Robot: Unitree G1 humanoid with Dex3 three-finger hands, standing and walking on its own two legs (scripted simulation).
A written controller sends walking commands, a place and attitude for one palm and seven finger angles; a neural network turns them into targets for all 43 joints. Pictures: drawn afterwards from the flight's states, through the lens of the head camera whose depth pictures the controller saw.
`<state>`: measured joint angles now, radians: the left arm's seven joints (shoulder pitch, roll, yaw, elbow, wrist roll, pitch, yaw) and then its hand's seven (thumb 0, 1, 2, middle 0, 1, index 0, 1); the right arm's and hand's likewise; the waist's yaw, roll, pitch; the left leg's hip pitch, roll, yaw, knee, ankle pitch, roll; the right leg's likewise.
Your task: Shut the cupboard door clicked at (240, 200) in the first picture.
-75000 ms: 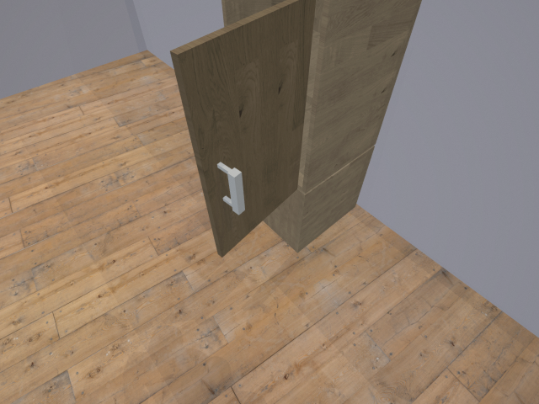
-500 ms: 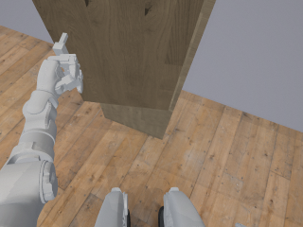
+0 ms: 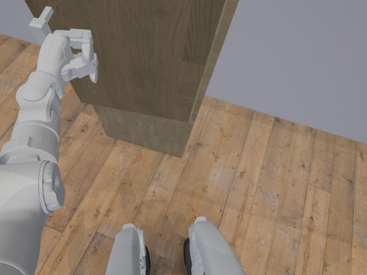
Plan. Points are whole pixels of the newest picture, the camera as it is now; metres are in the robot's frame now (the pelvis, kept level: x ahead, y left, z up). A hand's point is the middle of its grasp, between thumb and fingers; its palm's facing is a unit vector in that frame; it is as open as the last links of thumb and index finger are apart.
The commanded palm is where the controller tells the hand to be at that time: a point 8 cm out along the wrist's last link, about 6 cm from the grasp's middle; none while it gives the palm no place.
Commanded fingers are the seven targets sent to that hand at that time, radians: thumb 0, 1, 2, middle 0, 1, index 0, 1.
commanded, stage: push the door shut along its arc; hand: left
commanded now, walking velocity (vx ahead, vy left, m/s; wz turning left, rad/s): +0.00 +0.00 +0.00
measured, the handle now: (56, 43) +0.59 +0.21 +0.06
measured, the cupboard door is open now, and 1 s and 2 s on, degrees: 7 0 0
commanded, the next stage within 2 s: pull the fist back off the door in 0.76 s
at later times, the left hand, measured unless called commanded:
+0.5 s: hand (104, 47) +0.57 +0.11 +0.08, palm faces -0.36 -0.93 -0.05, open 3.0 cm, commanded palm +0.59 +0.12 +0.07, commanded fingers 0.00 0.90 0.90 -1.30 -1.50 -1.30 -1.50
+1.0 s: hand (107, 42) +0.58 +0.11 +0.07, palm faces -0.08 -1.00 +0.04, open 2.7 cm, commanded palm +0.60 +0.09 +0.07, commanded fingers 0.00 0.90 0.90 -1.30 -1.50 -1.30 -1.50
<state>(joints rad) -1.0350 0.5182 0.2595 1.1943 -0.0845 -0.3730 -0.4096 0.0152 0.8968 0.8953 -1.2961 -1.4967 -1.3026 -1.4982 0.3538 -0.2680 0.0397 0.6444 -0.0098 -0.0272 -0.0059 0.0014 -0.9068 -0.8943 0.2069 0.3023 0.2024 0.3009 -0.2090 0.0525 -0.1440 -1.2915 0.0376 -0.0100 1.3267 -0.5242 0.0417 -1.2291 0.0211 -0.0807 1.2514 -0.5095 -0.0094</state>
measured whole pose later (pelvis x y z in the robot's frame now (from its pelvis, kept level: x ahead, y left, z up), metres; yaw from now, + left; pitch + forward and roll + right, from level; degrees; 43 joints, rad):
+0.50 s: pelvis +0.00 -0.01 -0.01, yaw +0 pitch +31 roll -5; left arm -1.26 0.61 0.22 1.29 -0.05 -0.27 -0.47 -0.01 0.89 0.96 -1.30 -1.50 -1.30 -1.50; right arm 0.36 -0.27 0.05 0.68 -0.02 -0.06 -0.02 0.00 -0.91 -0.89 0.21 0.30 0.20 0.30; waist -0.25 0.05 -0.13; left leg -1.39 0.05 -0.03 1.38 -0.54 0.03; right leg -1.32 0.03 -0.10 1.30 -0.52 -0.03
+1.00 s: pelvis -0.02 +0.00 -0.03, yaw -1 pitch +33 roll -7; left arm -1.38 0.51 0.26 1.30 -0.01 -0.20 -0.12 -0.03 0.69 0.98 -1.30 -1.50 -1.32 -1.50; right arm 0.39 -0.24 0.07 0.69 -0.09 -0.13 0.00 0.00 -0.91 -0.89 0.21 0.30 0.20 0.30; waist -0.25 0.05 -0.14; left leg -1.50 0.04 -0.05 1.43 -0.51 0.03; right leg -1.42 0.02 -0.12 1.34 -0.50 -0.02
